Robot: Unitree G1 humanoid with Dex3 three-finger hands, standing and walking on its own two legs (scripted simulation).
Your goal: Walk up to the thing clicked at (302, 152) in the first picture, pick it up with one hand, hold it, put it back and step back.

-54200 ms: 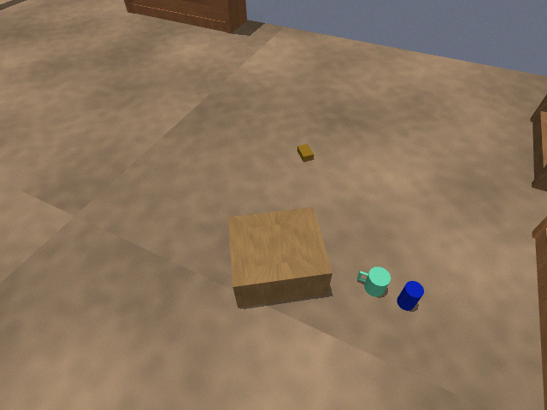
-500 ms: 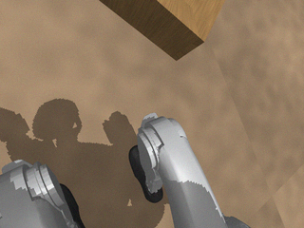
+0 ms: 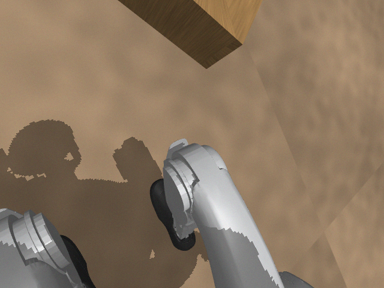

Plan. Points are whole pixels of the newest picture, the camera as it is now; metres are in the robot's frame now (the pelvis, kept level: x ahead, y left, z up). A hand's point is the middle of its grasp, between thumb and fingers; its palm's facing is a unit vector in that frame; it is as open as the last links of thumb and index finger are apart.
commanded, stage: rest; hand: left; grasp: from above
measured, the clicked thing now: out of the picture +0.43 +0.34 -0.30
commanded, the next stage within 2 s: open in 0.18 s
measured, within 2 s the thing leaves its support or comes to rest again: neither
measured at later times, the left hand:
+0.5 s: hand out of the picture +0.42 +0.32 -0.26, palm faces -0.17 -0.41 -0.90, open 9.2 cm
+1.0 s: hand out of the picture +0.42 +0.33 -0.27, palm faces -0.17 -0.42 -0.89, open 12.2 cm
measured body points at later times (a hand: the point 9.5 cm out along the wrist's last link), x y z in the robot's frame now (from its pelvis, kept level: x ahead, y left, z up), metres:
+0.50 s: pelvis -0.01 +0.00 +0.00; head +0.30 +0.10 +0.31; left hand +0.43 +0.34 -0.21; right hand -0.01 -0.24 -0.04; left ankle +0.06 +0.13 -0.28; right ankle +0.12 -0.12 -0.28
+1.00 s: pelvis -0.01 +0.00 +0.01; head +0.30 +0.11 +0.31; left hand +0.43 +0.34 -0.22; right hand +0.00 -0.24 -0.03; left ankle +0.06 +0.13 -0.28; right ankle +0.12 -0.12 -0.28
